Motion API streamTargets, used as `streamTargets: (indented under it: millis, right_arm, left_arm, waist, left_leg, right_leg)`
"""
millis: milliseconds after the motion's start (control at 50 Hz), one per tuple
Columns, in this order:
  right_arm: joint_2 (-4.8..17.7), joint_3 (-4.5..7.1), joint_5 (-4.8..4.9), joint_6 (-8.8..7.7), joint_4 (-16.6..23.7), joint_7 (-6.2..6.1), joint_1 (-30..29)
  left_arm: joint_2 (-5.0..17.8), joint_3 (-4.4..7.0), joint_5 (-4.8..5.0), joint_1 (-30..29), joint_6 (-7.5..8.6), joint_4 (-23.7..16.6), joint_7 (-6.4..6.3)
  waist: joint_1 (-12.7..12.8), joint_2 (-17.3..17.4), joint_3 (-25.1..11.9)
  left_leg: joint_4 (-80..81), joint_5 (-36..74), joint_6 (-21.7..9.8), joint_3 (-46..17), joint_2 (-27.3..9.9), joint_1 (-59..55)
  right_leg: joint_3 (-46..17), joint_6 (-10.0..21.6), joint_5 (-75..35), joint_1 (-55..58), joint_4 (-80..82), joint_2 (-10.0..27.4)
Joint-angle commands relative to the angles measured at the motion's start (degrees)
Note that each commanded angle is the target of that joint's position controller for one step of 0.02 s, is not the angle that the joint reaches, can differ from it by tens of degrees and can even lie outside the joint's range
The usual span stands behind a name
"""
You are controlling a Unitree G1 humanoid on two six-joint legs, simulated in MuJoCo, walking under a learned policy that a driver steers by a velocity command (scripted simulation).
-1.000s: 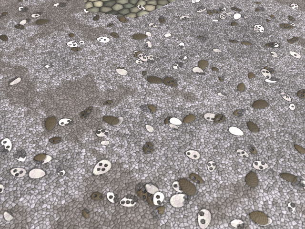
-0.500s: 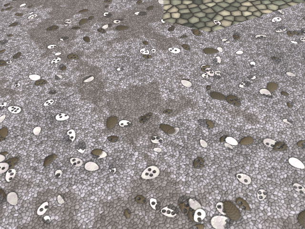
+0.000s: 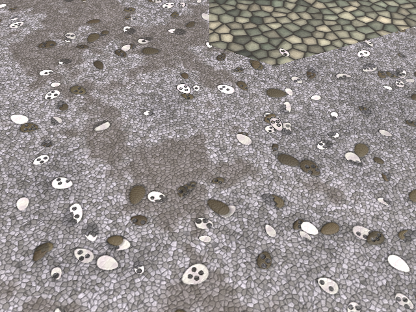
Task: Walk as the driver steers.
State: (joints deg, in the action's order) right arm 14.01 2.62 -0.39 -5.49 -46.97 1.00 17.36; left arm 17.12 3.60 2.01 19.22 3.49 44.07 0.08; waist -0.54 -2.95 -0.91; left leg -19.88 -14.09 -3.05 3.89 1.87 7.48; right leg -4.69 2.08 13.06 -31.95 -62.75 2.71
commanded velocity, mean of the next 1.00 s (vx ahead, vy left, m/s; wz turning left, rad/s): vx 0.49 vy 0.00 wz -0.10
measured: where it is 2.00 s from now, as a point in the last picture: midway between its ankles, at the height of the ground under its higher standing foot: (209, 169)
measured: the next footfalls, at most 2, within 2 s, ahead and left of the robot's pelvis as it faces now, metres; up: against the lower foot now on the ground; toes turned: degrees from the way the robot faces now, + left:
right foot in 0.34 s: +0.34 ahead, -0.12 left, +0.00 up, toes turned -12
left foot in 0.86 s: +0.67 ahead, +0.03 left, +0.00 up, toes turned -7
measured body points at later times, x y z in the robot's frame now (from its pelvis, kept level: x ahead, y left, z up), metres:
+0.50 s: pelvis +0.27 -0.05 -0.01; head +0.30 -0.05 +0.44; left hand +0.46 +0.18 -0.11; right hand +0.32 -0.34 -0.12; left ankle +0.26 +0.12 -0.65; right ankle +0.30 -0.11 -0.75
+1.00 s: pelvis +0.57 -0.02 -0.01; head +0.61 -0.02 +0.44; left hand +0.70 +0.24 -0.13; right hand +0.68 -0.31 -0.11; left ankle +0.63 +0.04 -0.75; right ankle +0.46 -0.16 -0.65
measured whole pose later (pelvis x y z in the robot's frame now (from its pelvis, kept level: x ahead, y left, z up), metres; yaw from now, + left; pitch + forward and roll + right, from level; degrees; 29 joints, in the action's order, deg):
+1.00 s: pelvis +0.57 -0.02 -0.01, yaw -4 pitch +2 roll +0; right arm 17.0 2.9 0.5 -3.7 -38.4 1.9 13.1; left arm 17.4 2.0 0.1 14.7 5.6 42.2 0.7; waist -0.1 -0.7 2.5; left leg -28.8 -9.3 -5.0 -0.6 5.0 21.3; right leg -2.3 0.7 21.4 -23.6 -67.5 0.7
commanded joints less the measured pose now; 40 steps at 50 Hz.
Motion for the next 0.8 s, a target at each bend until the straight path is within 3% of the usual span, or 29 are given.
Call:
streamTargets:
  millis: [20,100,180,220,280,300,320,340,360,380,400,420,440,460,500,540,620,660,740,800]
  right_arm:
    - [6.9,1.77,-0.44,-1.30,2.0,-0.38,0.2]
    - [7.9,1.57,-0.23,-1.21,1.2,-1.18,-0.4]
    - [9.6,1.64,0.43,-0.40,-1.0,-2.04,4.3]
    - [10.8,1.86,0.60,0.62,-1.4,-2.37,5.2]
    - [13.6,2.66,0.55,2.32,-0.6,-3.47,4.5]
    - [14.3,2.89,0.31,2.87,0.0,-3.70,3.8]
    - [14.4,2.91,0.56,3.04,0.9,-3.72,2.2]
    - [12.7,2.16,-0.02,2.32,2.3,-3.59,2.6]
    - [4.1,-0.67,-0.75,0.49,4.5,-1.88,9.2]
    - [10.6,0.67,1.04,-2.07,4.7,-0.40,4.9]
    - [11.8,1.03,3.33,-2.80,7.0,0.08,-0.9]
    - [10.4,0.60,2.82,-2.95,7.7,-0.18,-2.7]
    - [10.2,0.90,1.58,-2.35,6.9,-0.68,-2.7]
    - [10.1,1.04,1.19,-1.50,6.5,-0.69,-0.8]
    - [8.8,0.89,0.41,-0.10,5.7,-0.91,1.5]
    - [7.7,0.55,0.02,0.73,6.6,-1.35,-0.7]
    - [6.1,-0.18,0.60,0.55,7.9,-1.06,-8.0]
    - [5.5,-0.50,1.16,0.17,8.8,-0.47,-11.6]
    - [6.3,-0.31,1.92,-0.01,11.5,1.05,-16.3]
    - [7.0,0.08,1.59,0.04,12.8,2.28,-15.7]
  left_arm:
    - [2.7,0.84,-0.27,-2.0,0.11,-4.1,0.40]
    - [1.3,0.06,-0.60,-8.6,0.30,-7.3,0.90]
    - [-0.7,-1.04,-0.61,-17.1,0.56,-11.4,2.90]
    - [-0.2,-0.94,-0.43,-19.2,0.72,-13.2,3.99]
    - [2.6,0.34,-0.49,-15.7,0.14,-13.9,4.61]
    - [4.7,1.35,-0.41,-10.2,-0.19,-13.0,4.42]
    - [7.8,2.95,-0.42,-1.5,-0.38,-11.1,3.65]
    - [11.4,4.25,-0.71,6.5,-1.22,-9.4,2.22]
    - [15.0,4.48,-0.58,3.0,-0.84,-11.0,1.61]
    - [9.7,3.18,-1.26,4.5,-0.64,-10.9,1.28]
    - [7.6,2.41,-1.81,2.3,-0.28,-10.5,1.23]
    - [6.6,2.02,-1.57,-1.4,0.21,-10.2,1.57]
    - [4.7,1.39,-1.67,-4.7,0.65,-10.5,1.63]
    - [4.3,1.06,-2.28,-6.5,0.89,-11.0,1.57]
    - [4.7,1.13,-2.00,-7.1,1.55,-9.9,1.58]
    - [6.0,1.34,-1.90,-6.1,2.09,-8.3,1.35]
    - [6.3,1.10,-2.09,-4.1,2.03,-6.0,0.75]
    - [7.3,1.22,-2.02,-2.3,2.10,-4.6,0.76]
    - [8.3,1.63,-1.69,0.3,1.42,-1.9,0.78]
    - [9.2,2.08,-1.37,-0.4,0.30,-1.2,0.08]
  waist:
    - [-0.7,8.1,3.7]
    - [-1.6,7.0,5.8]
    - [-4.4,5.1,8.0]
    - [-4.0,5.3,7.6]
    - [0.2,8.8,2.0]
    - [3.4,9.6,-1.4]
    - [8.3,8.2,-5.8]
    - [11.4,1.9,-11.3]
    - [3.8,-12.6,-17.6]
    - [8.0,-4.0,-22.0]
    - [7.3,-0.5,-12.5]
    - [3.9,6.0,-5.1]
    - [1.9,6.5,-2.8]
    - [0.1,4.4,-1.2]
    - [-1.4,2.8,-0.5]
    - [-1.0,1.8,1.1]
    - [2.5,0.5,2.6]
    - [4.6,0.3,3.1]
    - [6.3,0.2,4.9]
    - [4.4,-0.5,3.9]
  left_leg:
    - [11.1,17.6,-5.5,-8.4,-14.2,-5.9]
    - [13.2,23.2,-4.1,-0.7,-12.5,-3.1]
    - [12.5,28.5,-2.6,2.9,-14.4,-7.6]
    - [9.1,37.3,-2.3,4.3,-15.6,-12.0]
    - [-2.8,65.3,-1.7,6.1,-16.7,-17.2]
    - [-10.8,69.4,-1.9,6.2,-16.8,-16.3]
    - [-22.7,66.0,-1.3,6.8,-15.4,-10.5]
    - [-40.0,42.6,0.0,6.6,-11.9,3.9]
    - [-63.8,-16.4,3.5,0.4,1.6,30.2]
    - [-66.7,-15.9,2.0,-11.8,-0.7,35.0]
    - [-63.0,-11.2,1.0,-11.2,-3.5,36.5]
    - [-56.6,-7.7,1.0,-9.8,-6.1,35.3]
    - [-51.7,-5.7,1.6,-9.2,-8.2,32.5]
    - [-50.4,-4.4,2.4,-9.0,-9.2,28.7]
    - [-46.8,-2.7,4.4,-7.7,-9.9,25.6]
    - [-41.6,1.8,6.2,-6.7,-10.5,27.1]
    - [-25.6,18.3,5.8,-5.3,-9.9,27.3]
    - [-19.6,23.2,5.0,-4.4,-8.6,26.1]
    - [-14.2,18.9,2.2,-5.5,-7.0,31.5]
    - [-12.5,10.1,-0.6,-4.5,-5.1,31.6]
  right_leg:
    - [-3.0,-1.2,-7.3,-13.3,0.0,2.3]
    - [0.4,-1.8,-17.1,-10.2,14.9,1.1]
    - [5.4,0.1,-19.4,-9.4,25.1,0.5]
    - [7.5,1.5,-16.3,-9.1,27.7,-0.8]
    - [11.7,4.8,-7.3,-1.3,27.1,-5.5]
    - [11.7,6.3,-5.2,5.7,27.1,-6.8]
    - [10.3,8.5,-7.8,19.1,31.0,-8.0]
    - [-1.3,11.6,-7.2,37.4,32.5,-0.9]
    - [-36.1,24.5,-2.3,57.7,37.4,15.9]
    - [-41.3,23.9,3.6,56.9,44.0,17.2]
    - [-31.4,20.0,1.5,48.8,45.4,14.9]
    - [-24.2,17.7,-5.0,38.3,46.7,12.4]
    - [-19.0,16.1,-10.7,32.2,47.4,9.9]
    - [-15.9,15.8,-14.5,26.6,49.0,8.4]
    - [-12.3,16.1,-18.7,20.6,51.5,7.2]
    - [-7.8,15.6,-21.2,18.1,53.0,6.5]
    - [0.2,11.5,-18.3,19.1,53.6,3.5]
    - [1.2,10.5,-15.0,21.1,54.1,4.5]
    - [1.1,10.0,-15.6,32.0,52.2,9.4]
    - [2.3,8.0,-27.2,38.6,47.1,11.6]
Keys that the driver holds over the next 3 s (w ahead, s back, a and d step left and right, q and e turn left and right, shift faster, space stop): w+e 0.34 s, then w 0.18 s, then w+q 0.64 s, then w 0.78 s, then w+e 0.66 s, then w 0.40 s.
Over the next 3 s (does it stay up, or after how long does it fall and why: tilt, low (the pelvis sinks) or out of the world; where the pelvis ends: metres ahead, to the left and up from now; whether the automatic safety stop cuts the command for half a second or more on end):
stays up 1.69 -0.03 -0.01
